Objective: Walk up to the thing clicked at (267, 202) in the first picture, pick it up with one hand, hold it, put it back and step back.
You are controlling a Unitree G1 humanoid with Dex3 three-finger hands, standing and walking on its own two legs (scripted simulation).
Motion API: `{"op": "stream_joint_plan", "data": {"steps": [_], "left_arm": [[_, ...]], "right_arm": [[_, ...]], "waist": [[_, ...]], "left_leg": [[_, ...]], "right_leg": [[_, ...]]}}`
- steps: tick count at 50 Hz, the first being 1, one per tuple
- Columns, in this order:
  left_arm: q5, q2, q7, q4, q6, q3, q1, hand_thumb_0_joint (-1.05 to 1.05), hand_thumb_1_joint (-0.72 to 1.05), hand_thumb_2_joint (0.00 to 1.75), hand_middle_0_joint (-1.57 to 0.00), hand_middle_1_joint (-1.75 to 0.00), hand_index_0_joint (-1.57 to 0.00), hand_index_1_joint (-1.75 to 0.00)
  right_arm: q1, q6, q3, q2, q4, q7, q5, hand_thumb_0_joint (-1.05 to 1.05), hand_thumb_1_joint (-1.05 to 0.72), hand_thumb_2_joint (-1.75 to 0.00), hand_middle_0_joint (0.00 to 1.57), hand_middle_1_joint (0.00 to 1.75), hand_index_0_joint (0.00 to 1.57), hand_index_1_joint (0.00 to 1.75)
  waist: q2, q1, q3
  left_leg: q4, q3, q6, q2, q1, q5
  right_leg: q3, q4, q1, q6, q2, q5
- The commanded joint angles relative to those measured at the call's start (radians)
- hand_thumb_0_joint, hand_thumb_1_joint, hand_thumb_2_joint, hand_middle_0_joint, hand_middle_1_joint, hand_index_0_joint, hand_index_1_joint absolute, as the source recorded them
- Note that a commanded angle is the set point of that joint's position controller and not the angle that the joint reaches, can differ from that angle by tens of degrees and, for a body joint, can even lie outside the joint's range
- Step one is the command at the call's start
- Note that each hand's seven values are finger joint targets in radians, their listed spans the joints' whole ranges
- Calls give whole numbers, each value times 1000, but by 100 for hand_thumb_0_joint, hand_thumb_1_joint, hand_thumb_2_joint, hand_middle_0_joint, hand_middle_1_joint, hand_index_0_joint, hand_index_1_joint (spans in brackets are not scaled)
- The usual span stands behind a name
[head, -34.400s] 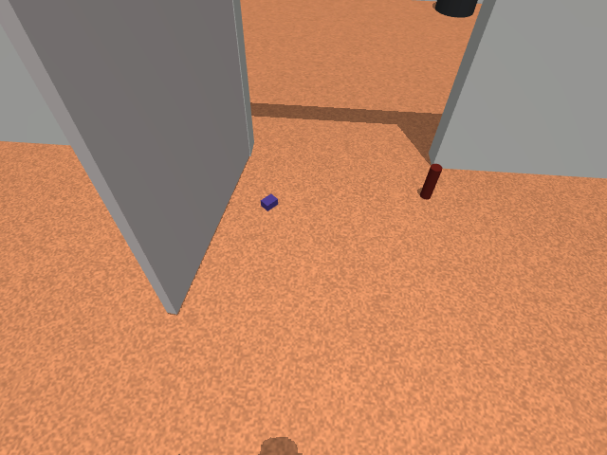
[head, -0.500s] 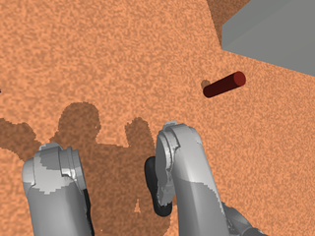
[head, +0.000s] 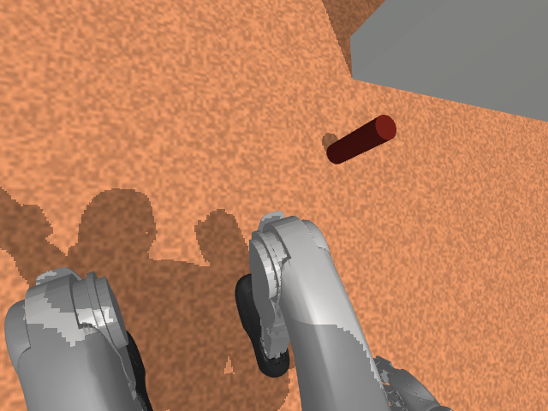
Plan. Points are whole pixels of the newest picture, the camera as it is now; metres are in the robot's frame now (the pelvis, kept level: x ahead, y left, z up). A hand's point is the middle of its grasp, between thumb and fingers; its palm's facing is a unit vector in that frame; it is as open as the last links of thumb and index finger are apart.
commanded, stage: approach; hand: left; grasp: from above
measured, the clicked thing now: out of the picture +0.47 +0.38 -0.30
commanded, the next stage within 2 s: close in in 0.18 s
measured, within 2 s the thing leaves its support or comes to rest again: neither
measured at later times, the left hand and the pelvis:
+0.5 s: hand out of the picture +0.43 +0.39 -0.21, palm faces -0.33 -0.27 -0.91, open 13.3 cm; pelvis -0.01 +0.00 +0.00, yaw +0 degrees
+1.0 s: hand out of the picture +0.45 +0.37 -0.24, palm faces -0.33 -0.32 -0.89, open 13.4 cm; pelvis +0.00 +0.01 +0.00, yaw -3 degrees
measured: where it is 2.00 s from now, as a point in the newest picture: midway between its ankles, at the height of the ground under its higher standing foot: (204, 371)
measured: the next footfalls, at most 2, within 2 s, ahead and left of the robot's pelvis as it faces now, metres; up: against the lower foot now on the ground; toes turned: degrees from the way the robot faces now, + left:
none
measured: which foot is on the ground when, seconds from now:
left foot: down 0.00-1.00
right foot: down 0.00-1.00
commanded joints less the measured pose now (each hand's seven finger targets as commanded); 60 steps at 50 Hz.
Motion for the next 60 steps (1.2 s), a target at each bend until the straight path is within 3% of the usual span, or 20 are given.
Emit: {"op": "stream_joint_plan", "data": {"steps": [1, 4, 9, 12, 15, 18, 22, 26, 27, 29, 35, 36, 39, 42, 45, 46, 49, 53, 57, 60], "left_arm": [[-27, 303, 4, -89, 84, -11, -252, 0, -44, 88, -21, -89, -20, -90], [-63, 315, -42, -63, 116, -20, -171, 0, -43, 87, -21, -89, -20, -89], [-90, 310, -127, -57, 104, -35, -97, 0, -38, 82, -23, -90, -23, -89], [-107, 311, -136, -99, 44, -35, -121, 0, -36, 81, -24, -88, -24, -87], [-94, 339, -108, -189, -42, -39, -220, 0, -37, 81, -23, -88, -24, -86], [-46, 392, -54, -212, -93, -16, -233, 0, -36, 81, -25, -85, -26, -84], [-5, 324, 34, -177, -101, -19, -227, 0, -43, 88, -22, -81, -20, -83], [-22, 287, 93, -24, -61, -27, -221, 0, -44, 89, -22, -80, -19, -83], [-34, 275, 94, -9, -50, -37, -236, 0, -43, 89, -21, -81, -19, -83], [-40, 328, 102, -18, -32, -14, -230, 0, -43, 88, -20, -85, -19, -86], [-33, 347, 85, -6, -7, -25, -242, 0, -39, 83, -23, -84, -22, -84], [-34, 379, 88, -35, -8, -9, -230, 0, -38, 83, -23, -84, -22, -84], [-31, 370, 92, 29, 0, -16, -176, 0, -41, 85, -22, -85, -21, -86], [-46, 399, 102, 28, 3, 15, -169, 0, -40, 84, -21, -85, -20, -85], [-46, 413, 99, 50, -2, 14, -190, 0, -41, 85, -20, -86, -20, -86], [-49, 450, 102, 50, -7, 34, -194, 0, -40, 84, -21, -86, -20, -87], [-50, 419, 91, 48, -22, -8, -210, 0, -39, 84, -23, -83, -22, -84], [-40, 475, 92, 56, -41, 19, -195, 0, -37, 82, -24, -84, -23, -85], [-42, 462, 100, 50, -52, -5, -208, 0, -34, 80, -26, -82, -26, -82], [-47, 459, 104, -4, -58, -32, -251, 0, -34, 80, -26, -82, -25, -83]], "right_arm": [[208, 4, -68, -296, -12, -13, 24, 0, -88, -89, 20, 30, 20, 30], [198, 5, -53, -295, -24, -20, 34, 0, -88, -89, 20, 30, 20, 30], [203, 6, -37, -302, -48, -29, 42, 0, -88, -89, 20, 30, 20, 30], [212, 2, -32, -298, -46, -37, 32, 0, -88, -89, 20, 30, 20, 30], [215, -3, -24, -286, -39, -45, 16, 0, -88, -89, 20, 30, 20, 30], [196, -7, -21, -294, -30, -55, 6, 0, -88, -89, 20, 30, 20, 30], [199, -17, -27, -294, -1, -53, -15, 0, -88, -89, 20, 30, 20, 30], [217, -36, -26, -309, 15, -40, -29, 0, -88, -89, 20, 30, 20, 30], [223, -42, -25, -307, 18, -35, -32, 0, -88, -89, 20, 30, 20, 30], [207, -52, -17, -321, 15, -31, -32, 0, -88, -89, 20, 30, 20, 30], [173, -73, 5, -326, -21, -8, -31, 0, -89, -89, 20, 30, 20, 30], [160, -73, 7, -339, -31, -8, -27, 0, -88, -89, 20, 30, 20, 30], [159, -69, 22, -337, -34, -4, -27, 0, -89, -90, 20, 30, 20, 30], [166, -69, 30, -339, -38, -3, -26, 0, -88, -89, 20, 30, 20, 30], [178, -75, 41, -347, -45, 1, -28, 0, -89, -90, 20, 30, 20, 30], [175, -77, 43, -359, -45, -1, -29, 0, -89, -90, 20, 30, 20, 30], [165, -87, 52, -351, -56, -5, -33, 0, -89, -90, 20, 30, 20, 30], [180, -93, 58, -369, -46, -10, -38, 0, -89, -90, 20, 30, 20, 30], [183, -95, 71, -370, -47, -8, -45, 0, -89, -90, 20, 30, 20, 30], [167, -99, 69, -370, -46, -11, -43, 0, -89, -90, 20, 30, 20, 30]], "waist": [[423, 25, -670], [363, 45, -658], [236, 13, -606], [227, -5, -573], [304, -14, -578], [416, -9, -597], [493, -23, -621], [427, -57, -530], [423, -65, -518], [459, -39, -558], [475, -53, -569], [498, -33, -604], [449, -48, -569], [455, -38, -573], [422, -73, -500], [411, -70, -489], [428, -86, -457], [443, -92, -471], [438, -111, -469], [472, -99, -476]], "left_leg": [[-270, 117, 29, -3, 533, 261], [-267, 119, 38, -2, 481, 276], [-261, 113, 52, -6, 387, 224], [-253, 104, 49, -4, 380, 172], [-250, 100, 35, -1, 432, 136], [-250, 99, 19, 2, 516, 122], [-245, 89, 2, 13, 608, 184], [-232, 86, 11, 15, 547, 200], [-234, 82, 11, 17, 546, 207], [-242, 71, 2, 20, 588, 259], [-233, 50, 2, 22, 618, 298], [-250, 46, -3, 22, 638, 316], [-232, 54, 9, 21, 583, 305], [-230, 53, 10, 24, 575, 314], [-215, 49, 19, 26, 530, 280], [-215, 49, 22, 26, 503, 251], [-221, 50, 19, 27, 517, 217], [-232, 31, 11, 33, 551, 211], [-220, 26, 11, 38, 550, 234], [-220, 23, 4, 42, 576, 243]], "right_leg": [[-97, -197, 334, -82, 35, 254], [-87, -205, 405, -74, 37, 268], [-83, -219, 482, -61, 39, 227], [-87, -230, 471, -61, 39, 177], [-101, -220, 452, -70, 43, 141], [-118, -200, 390, -79, 43, 129], [-141, -175, 331, -85, 39, 193], [-146, -196, 317, -76, 42, 222], [-145, -197, 320, -76, 40, 227], [-153, -178, 326, -77, 37, 257], [-158, -148, 346, -79, 36, 278], [-159, -150, 362, -81, 37, 285], [-153, -167, 396, -77, 47, 288], [-151, -166, 404, -75, 46, 294], [-152, -170, 395, -71, 46, 274], [-153, -175, 388, -71, 48, 251], [-154, -186, 388, -73, 50, 226], [-173, -177, 393, -71, 48, 217], [-177, -190, 421, -65, 52, 249], [-180, -185, 404, -68, 56, 255]]}}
